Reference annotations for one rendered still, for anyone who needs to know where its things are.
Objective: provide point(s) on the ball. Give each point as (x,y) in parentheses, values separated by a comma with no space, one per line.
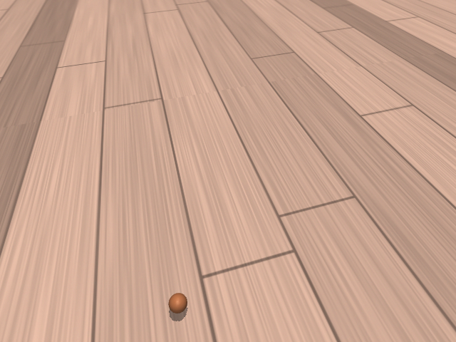
(178,303)

